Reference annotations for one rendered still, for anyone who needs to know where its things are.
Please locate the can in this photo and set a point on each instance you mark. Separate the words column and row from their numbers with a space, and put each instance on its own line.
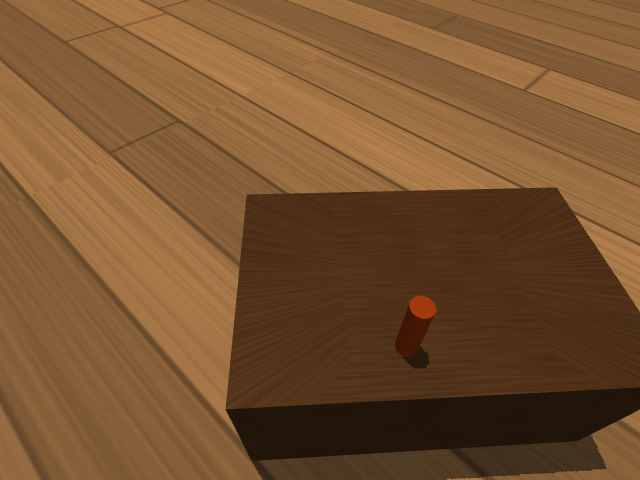
column 418, row 317

